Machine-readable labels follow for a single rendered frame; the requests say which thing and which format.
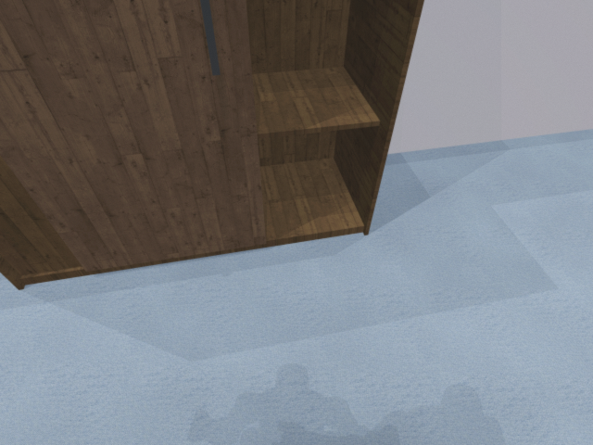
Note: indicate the wardrobe door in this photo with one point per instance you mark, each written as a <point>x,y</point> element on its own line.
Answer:
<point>28,241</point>
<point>112,121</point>

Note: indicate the handle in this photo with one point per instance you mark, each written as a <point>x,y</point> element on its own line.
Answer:
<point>210,37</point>

